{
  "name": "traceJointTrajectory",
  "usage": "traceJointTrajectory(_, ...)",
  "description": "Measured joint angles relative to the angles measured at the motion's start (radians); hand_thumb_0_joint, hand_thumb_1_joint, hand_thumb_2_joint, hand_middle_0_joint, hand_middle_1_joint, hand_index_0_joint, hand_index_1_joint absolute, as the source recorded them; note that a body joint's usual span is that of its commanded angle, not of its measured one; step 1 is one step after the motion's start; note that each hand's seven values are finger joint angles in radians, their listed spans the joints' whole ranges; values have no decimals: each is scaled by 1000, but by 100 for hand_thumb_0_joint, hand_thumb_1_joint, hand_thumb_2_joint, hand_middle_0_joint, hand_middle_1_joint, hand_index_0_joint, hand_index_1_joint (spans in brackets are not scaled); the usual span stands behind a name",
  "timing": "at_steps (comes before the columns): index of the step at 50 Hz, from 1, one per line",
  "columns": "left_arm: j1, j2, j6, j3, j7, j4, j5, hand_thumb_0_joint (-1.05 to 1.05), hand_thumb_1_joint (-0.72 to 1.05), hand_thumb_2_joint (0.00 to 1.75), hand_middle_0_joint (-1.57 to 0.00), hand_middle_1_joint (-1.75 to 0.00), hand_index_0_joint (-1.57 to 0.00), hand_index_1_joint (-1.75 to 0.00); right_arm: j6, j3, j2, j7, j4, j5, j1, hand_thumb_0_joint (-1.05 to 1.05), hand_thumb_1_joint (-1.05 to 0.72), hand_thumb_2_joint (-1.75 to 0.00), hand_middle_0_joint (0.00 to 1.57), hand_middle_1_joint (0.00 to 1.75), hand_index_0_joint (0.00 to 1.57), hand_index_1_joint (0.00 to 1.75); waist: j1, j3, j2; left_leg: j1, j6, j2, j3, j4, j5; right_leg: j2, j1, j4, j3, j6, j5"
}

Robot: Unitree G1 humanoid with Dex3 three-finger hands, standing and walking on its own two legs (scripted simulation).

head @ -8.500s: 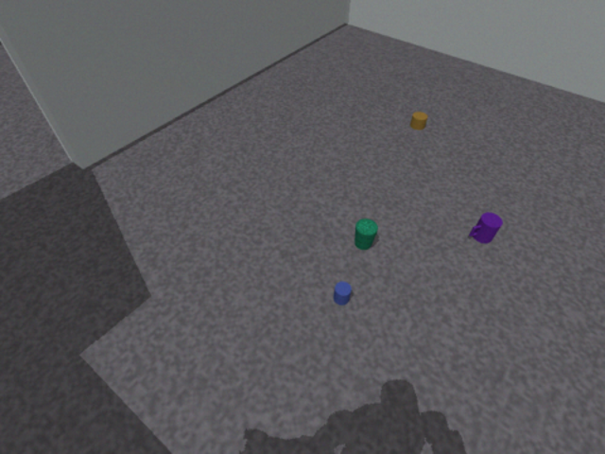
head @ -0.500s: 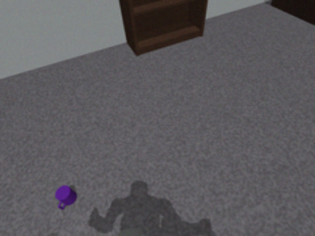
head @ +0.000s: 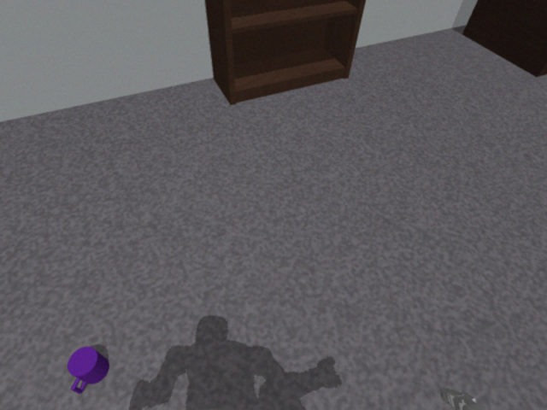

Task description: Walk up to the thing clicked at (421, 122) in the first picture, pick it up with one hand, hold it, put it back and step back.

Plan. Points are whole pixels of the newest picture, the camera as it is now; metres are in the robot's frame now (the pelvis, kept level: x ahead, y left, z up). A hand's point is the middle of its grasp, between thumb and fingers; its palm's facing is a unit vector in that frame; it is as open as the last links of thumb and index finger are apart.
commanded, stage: walk up
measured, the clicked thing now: out of the picture +0.60 +1.39 -0.73
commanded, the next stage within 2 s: stand in 0.50 s
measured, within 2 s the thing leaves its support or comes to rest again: neither
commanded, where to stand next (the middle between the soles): +0.05 -0.01 m, yaw +1 degrees
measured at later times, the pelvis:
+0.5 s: pelvis +0.01 +0.00 +0.02, yaw -1 degrees
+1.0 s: pelvis +0.01 +0.01 +0.02, yaw +0 degrees
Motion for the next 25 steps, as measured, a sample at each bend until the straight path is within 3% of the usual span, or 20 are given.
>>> traceJointTrajectory(12,-109,-19,-2,-6,2,82,-7,1,91,90,-20,-30,-21,-30,6,2,-2,0,133,3,-72,1,-90,-90,21,30,20,30,-7,-2,28,103,-8,-2,8,-155,65,4,96,-149,1,-5,63)
traceJointTrajectory(25,-160,-33,6,4,-4,118,0,1,91,90,-20,-30,-21,-30,8,-4,-5,-1,203,-7,-46,1,-91,-90,21,30,20,30,-31,-20,12,163,-11,1,18,-265,117,10,160,-278,6,-4,129)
